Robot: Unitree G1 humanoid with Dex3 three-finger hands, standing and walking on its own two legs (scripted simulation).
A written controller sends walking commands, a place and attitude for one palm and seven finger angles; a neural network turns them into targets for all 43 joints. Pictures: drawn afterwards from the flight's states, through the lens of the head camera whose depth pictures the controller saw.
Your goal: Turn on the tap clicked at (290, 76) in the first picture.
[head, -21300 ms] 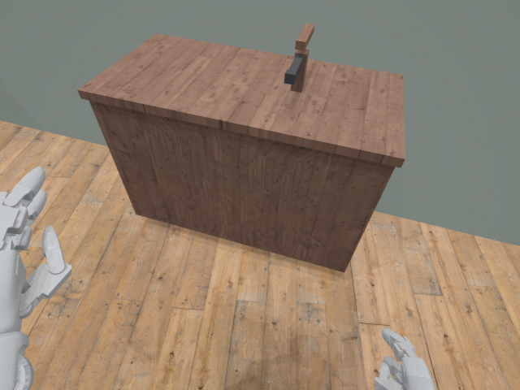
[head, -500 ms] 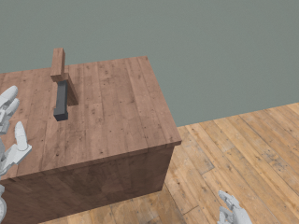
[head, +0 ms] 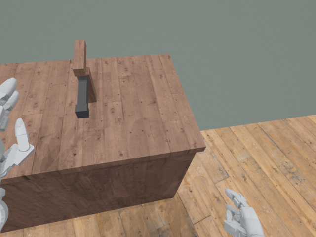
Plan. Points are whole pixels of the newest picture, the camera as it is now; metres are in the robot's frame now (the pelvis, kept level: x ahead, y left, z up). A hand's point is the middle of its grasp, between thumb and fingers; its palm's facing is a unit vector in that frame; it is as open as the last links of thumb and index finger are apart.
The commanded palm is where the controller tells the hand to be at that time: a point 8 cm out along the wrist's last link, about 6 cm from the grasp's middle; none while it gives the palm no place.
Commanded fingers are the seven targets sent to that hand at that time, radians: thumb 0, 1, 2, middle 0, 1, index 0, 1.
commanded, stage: come to a stop and stand still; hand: left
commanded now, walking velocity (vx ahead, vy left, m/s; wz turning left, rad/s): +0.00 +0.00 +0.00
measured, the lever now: (82, 111) +0.38 +0.25 +0.08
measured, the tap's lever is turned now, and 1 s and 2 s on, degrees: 0 0 0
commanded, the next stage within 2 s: look again from close up in 0.06 s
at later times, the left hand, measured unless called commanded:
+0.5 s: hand (40, 155) +0.21 +0.24 +0.16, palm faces +0.35 -0.86 -0.36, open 7.4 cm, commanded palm +0.15 +0.27 +0.18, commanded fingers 0.00 0.90 0.90 -0.20 -0.30 -0.20 -0.30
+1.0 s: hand (89, 141) +0.25 +0.17 +0.17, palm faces +0.27 -0.90 -0.34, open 7.4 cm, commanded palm +0.19 +0.21 +0.18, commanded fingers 0.00 0.90 0.90 -0.20 -0.30 -0.20 -0.30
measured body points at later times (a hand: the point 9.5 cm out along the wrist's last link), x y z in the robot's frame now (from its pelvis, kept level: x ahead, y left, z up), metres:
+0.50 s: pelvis +0.00 -0.02 +0.00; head +0.03 +0.01 +0.45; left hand +0.19 +0.28 +0.18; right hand +0.18 -0.25 -0.07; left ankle +0.02 +0.05 -0.73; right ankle +0.02 -0.14 -0.73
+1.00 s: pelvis +0.01 -0.06 +0.00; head +0.03 -0.04 +0.45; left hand +0.22 +0.21 +0.18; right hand +0.18 -0.29 -0.07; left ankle +0.02 +0.05 -0.73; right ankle +0.02 -0.14 -0.73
